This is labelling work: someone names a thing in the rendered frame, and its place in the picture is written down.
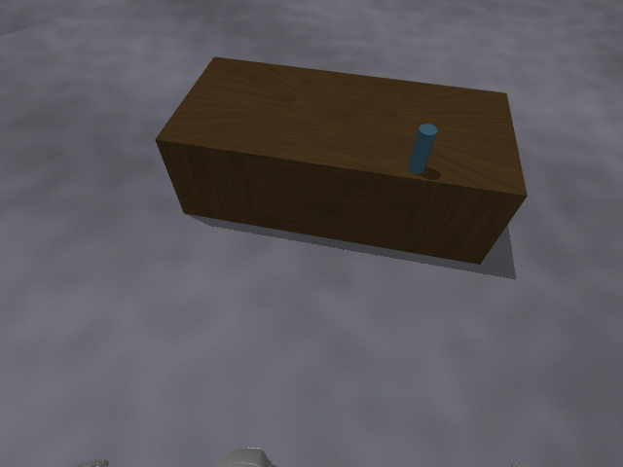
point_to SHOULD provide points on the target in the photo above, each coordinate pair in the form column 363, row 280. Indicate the can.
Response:
column 422, row 148

